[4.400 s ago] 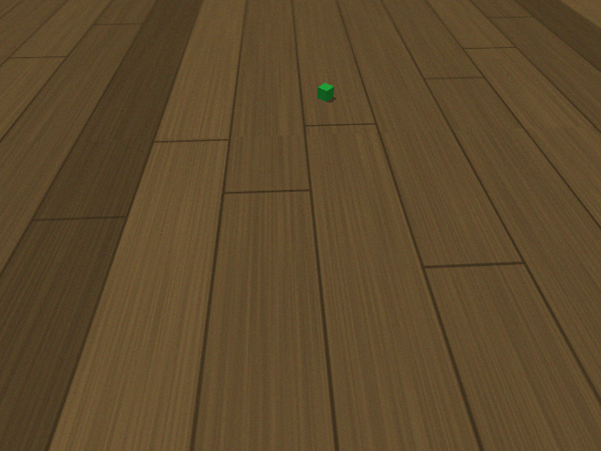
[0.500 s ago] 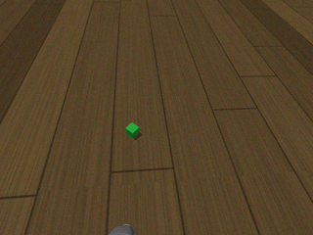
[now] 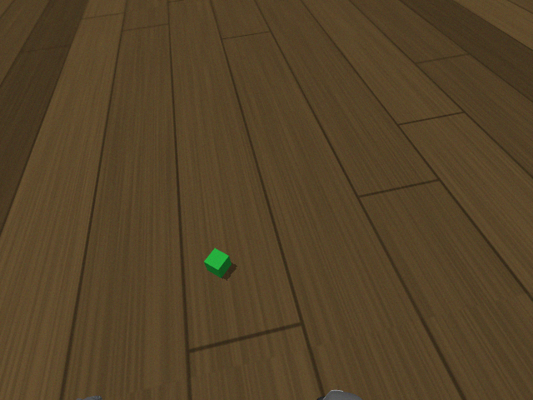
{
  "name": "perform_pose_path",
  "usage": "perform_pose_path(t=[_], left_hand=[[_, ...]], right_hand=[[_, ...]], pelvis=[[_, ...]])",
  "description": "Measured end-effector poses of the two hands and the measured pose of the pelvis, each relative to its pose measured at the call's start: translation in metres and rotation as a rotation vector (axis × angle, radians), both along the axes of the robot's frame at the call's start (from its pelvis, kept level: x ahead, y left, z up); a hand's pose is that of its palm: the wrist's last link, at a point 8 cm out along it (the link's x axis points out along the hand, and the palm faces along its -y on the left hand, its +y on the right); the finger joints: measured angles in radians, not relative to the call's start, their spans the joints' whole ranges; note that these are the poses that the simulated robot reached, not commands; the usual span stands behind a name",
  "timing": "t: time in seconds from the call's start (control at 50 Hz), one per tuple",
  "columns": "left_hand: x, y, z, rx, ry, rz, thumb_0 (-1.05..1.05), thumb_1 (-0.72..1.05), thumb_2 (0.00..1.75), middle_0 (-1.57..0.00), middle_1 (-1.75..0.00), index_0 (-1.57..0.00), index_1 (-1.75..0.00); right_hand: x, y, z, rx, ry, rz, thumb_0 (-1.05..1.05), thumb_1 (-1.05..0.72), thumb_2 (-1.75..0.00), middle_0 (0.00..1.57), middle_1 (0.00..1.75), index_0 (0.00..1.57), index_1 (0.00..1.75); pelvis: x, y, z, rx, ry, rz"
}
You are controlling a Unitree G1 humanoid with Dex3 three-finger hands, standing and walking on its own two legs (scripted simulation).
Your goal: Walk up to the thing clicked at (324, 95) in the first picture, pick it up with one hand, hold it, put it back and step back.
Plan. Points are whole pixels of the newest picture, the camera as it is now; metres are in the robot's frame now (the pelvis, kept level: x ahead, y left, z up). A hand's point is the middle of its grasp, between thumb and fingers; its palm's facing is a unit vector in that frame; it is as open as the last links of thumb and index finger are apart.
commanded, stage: walk up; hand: left
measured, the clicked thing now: (217, 263) +0.71 +0.26 -0.72
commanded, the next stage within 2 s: none
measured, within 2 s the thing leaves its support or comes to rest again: neither
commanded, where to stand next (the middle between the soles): +0.35 +0.04 m, yaw +0 degrees
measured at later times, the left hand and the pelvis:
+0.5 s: hand (93, 386) +0.17 +0.33 -0.16, palm faces -0.01 -0.93 -0.36, open 7.4 cm; pelvis +0.14 +0.05 -0.01, yaw +1 degrees
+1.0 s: hand (130, 296) +0.33 +0.30 -0.14, palm faces -0.07 -0.92 -0.38, open 7.4 cm; pelvis +0.24 +0.04 +0.00, yaw -1 degrees
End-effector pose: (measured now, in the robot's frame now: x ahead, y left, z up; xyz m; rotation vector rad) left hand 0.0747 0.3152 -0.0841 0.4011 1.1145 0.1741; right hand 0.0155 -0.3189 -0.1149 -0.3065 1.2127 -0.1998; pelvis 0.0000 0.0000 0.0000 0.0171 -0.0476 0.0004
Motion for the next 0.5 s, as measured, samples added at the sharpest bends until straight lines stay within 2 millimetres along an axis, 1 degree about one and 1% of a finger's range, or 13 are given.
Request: perform_pose_path(t=[0.04,0.08,0.16,0.24,0.3,0.36,0.4,0.46,0.5], left_hand=[[0.017,-0.008,0.004,0.009,-0.038,-0.005,0.01,0.91,0.90,-0.21,-0.30,-0.20,-0.30],[0.028,-0.013,0.010,0.008,-0.062,0.006,0.01,0.91,0.90,-0.21,-0.30,-0.20,-0.30],[0.038,-0.017,0.020,0.010,-0.060,0.027,0.01,0.90,0.90,-0.21,-0.30,-0.20,-0.30],[0.044,-0.011,0.021,0.010,-0.037,0.034,0.01,0.90,0.90,-0.21,-0.30,-0.20,-0.30],[0.050,-0.001,0.017,0.002,-0.026,0.047,0.01,0.90,0.90,-0.21,-0.30,-0.20,-0.30],[0.058,0.014,0.007,-0.010,-0.016,0.062,0.01,0.90,0.90,-0.21,-0.30,-0.20,-0.30],[0.064,0.026,-0.003,-0.021,-0.004,0.073,0.01,0.90,0.90,-0.21,-0.30,-0.20,-0.30],[0.079,0.048,-0.023,-0.034,0.023,0.080,0.01,0.90,0.90,-0.21,-0.30,-0.20,-0.30],[0.091,0.058,-0.034,-0.041,0.049,0.082,0.01,0.90,0.90,-0.21,-0.30,-0.20,-0.30]], right_hand=[[0.015,-0.002,-0.006,0.012,0.015,0.006,0.01,-0.90,-0.90,0.20,0.30,0.20,0.30],[0.032,-0.002,-0.004,0.023,0.021,0.024,0.01,-0.90,-0.90,0.20,0.30,0.20,0.30],[0.072,-0.003,0.005,0.032,-0.019,0.038,0.01,-0.90,-0.90,0.20,0.30,0.20,0.30],[0.106,-0.004,0.013,0.018,-0.055,0.046,0.01,-0.90,-0.90,0.20,0.30,0.20,0.30],[0.127,-0.001,0.018,0.001,-0.055,0.057,0.00,-0.91,-0.90,0.20,0.30,0.20,0.30],[0.148,0.007,0.024,-0.022,-0.045,0.075,0.00,-0.91,-0.90,0.20,0.30,0.20,0.30],[0.164,0.016,0.028,-0.041,-0.045,0.087,0.00,-0.91,-0.90,0.20,0.30,0.20,0.30],[0.186,0.030,0.032,-0.079,-0.067,0.094,0.01,-0.90,-0.90,0.20,0.30,0.20,0.30],[0.197,0.040,0.035,-0.100,-0.097,0.088,0.00,-0.90,-0.90,0.20,0.30,0.20,0.30]], pelvis=[[0.012,-0.006,-0.001,-0.010,-0.006,0.007],[0.023,-0.010,0.004,0.009,-0.009,0.000],[0.045,-0.011,0.014,0.013,-0.012,-0.004],[0.065,-0.006,0.016,-0.005,-0.017,-0.004],[0.081,0.001,0.015,-0.023,-0.016,0.009],[0.099,0.012,0.012,-0.041,-0.010,0.019],[0.112,0.021,0.008,-0.054,-0.006,0.025],[0.133,0.038,-0.001,-0.049,-0.004,0.032],[0.144,0.047,-0.005,-0.026,-0.011,0.017]])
